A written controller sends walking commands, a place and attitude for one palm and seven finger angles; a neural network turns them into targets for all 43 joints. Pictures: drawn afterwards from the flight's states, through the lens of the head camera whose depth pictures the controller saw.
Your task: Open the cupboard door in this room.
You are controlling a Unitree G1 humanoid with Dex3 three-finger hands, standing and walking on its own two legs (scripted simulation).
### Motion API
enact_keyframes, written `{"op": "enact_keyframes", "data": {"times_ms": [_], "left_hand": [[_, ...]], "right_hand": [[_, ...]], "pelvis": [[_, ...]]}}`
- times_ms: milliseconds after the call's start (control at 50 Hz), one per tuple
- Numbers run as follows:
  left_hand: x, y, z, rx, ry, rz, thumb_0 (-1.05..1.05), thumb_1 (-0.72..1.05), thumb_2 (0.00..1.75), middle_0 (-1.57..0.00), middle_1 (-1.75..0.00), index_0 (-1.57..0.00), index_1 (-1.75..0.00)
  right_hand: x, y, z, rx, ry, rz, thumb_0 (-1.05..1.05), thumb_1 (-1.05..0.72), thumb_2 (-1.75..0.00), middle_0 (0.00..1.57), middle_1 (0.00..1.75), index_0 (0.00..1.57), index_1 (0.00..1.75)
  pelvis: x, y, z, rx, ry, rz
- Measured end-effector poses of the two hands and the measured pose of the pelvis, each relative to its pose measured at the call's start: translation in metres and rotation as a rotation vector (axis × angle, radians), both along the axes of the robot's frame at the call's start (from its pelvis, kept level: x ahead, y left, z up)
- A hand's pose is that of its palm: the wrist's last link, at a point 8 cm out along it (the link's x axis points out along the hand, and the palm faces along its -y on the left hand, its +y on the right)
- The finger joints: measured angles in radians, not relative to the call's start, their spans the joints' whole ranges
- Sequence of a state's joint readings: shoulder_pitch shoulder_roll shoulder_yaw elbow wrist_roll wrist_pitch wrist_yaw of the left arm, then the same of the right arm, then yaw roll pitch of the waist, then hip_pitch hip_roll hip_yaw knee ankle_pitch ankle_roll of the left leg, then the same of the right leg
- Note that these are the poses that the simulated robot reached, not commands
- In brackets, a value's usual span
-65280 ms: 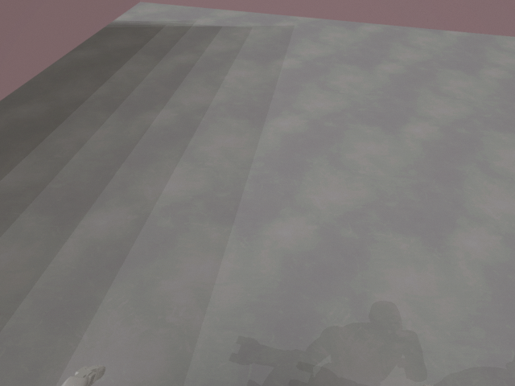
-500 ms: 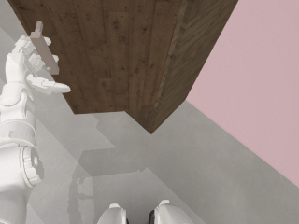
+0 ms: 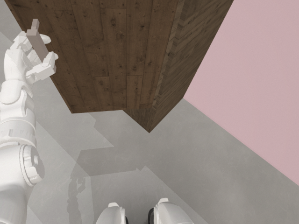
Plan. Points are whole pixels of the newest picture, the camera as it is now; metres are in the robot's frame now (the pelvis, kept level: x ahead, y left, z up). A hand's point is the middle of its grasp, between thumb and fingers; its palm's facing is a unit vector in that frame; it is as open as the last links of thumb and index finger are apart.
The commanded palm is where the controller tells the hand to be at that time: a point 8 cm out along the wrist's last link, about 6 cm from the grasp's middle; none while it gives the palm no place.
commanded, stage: close the thumb around the handle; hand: left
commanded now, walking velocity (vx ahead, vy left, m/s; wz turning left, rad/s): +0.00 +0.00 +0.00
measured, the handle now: (44, 47) +0.56 +0.24 +0.08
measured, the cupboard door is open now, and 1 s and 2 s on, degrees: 49 83 95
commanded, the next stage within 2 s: pull the door open along its arc in 0.10 s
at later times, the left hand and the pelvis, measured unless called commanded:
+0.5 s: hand (52, 72) +0.48 +0.21 +0.08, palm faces +0.05 -1.00 +0.00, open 6.0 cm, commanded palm +0.43 +0.25 +0.08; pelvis +0.01 +0.00 +0.01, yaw -1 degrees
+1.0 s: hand (90, 127) +0.33 +0.11 +0.08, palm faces +0.36 -0.93 +0.08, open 6.3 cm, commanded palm +0.27 +0.17 +0.08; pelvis +0.01 -0.02 +0.02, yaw +1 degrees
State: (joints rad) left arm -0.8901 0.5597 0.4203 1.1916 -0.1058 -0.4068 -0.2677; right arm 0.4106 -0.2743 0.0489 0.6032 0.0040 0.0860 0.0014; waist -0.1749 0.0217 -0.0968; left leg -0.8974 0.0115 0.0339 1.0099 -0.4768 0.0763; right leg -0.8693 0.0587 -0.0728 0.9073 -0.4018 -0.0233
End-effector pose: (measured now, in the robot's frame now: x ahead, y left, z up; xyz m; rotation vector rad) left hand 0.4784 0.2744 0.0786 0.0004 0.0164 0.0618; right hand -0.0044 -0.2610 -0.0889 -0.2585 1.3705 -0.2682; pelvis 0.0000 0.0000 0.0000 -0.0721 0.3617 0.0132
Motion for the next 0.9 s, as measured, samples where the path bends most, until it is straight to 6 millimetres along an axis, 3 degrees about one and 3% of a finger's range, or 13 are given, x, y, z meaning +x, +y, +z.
{"op": "enact_keyframes", "data": {"times_ms": [340,500,580,680,800,900], "left_hand": [[-0.002,-0.006,0.000,-0.005,0.000,0.002,0.01,0.70,0.82,-0.32,-1.32,-0.34,-1.32],[-0.023,-0.012,0.000,0.005,-0.012,-0.011,0.01,0.73,0.80,-0.31,-1.32,-0.31,-1.32],[-0.044,-0.019,-0.001,-0.002,-0.017,-0.027,0.01,0.73,0.79,-0.30,-1.32,-0.31,-1.32],[-0.084,-0.034,-0.002,-0.016,-0.033,-0.049,0.01,0.72,0.77,-0.31,-1.32,-0.30,-1.31],[-0.139,-0.072,-0.003,-0.084,-0.044,0.090,0.02,0.70,0.75,-0.31,-1.31,-0.32,-1.26],[-0.169,-0.100,-0.003,-0.094,-0.047,0.198,0.02,0.68,0.75,-0.33,-1.30,-0.34,-1.25]], "right_hand": [[-0.004,0.002,0.000,0.006,0.002,-0.008,0.00,-0.91,-0.90,0.21,0.30,0.20,0.30],[0.010,0.004,0.001,0.037,-0.042,-0.022,0.00,-0.91,-0.90,0.21,0.30,0.20,0.30],[0.030,0.006,0.005,0.057,-0.104,-0.015,0.01,-0.91,-0.90,0.21,0.30,0.20,0.30],[0.069,0.008,0.011,0.084,-0.226,0.022,0.01,-0.91,-0.90,0.20,0.30,0.20,0.30],[0.127,0.018,0.017,0.132,-0.396,0.119,0.01,-0.91,-0.90,0.20,0.30,0.20,0.30],[0.167,0.029,0.023,0.161,-0.492,0.209,0.01,-0.91,-0.90,0.20,0.30,0.20,0.30]], "pelvis": [[0.000,0.003,0.000,0.000,-0.002,-0.004],[0.007,0.003,0.006,0.008,-0.022,-0.019],[0.012,0.002,0.011,0.013,-0.043,-0.024],[0.017,0.002,0.016,0.020,-0.074,-0.028],[0.016,0.000,0.019,0.035,-0.112,-0.027],[0.010,-0.009,0.017,0.051,-0.144,-0.013]]}}
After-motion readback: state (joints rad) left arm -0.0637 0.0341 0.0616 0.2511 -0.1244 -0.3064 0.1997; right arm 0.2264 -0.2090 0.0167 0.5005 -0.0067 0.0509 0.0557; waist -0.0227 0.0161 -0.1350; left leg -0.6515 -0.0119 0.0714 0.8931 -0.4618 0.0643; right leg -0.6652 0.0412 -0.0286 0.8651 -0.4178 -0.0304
